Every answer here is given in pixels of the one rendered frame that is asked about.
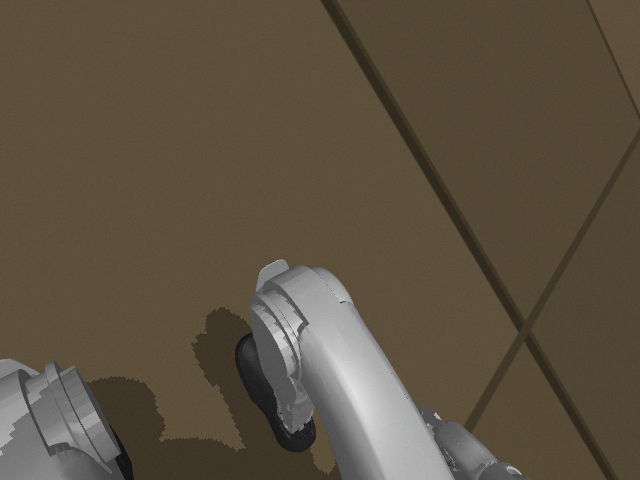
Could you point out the right robot foot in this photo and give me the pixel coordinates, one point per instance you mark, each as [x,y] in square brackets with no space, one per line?
[262,394]

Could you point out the right robot hand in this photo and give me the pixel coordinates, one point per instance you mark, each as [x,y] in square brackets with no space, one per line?
[458,446]

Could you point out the right robot arm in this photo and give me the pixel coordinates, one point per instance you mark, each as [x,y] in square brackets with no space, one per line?
[502,471]

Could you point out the left robot foot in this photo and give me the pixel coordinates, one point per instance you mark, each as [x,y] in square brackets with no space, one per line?
[123,460]

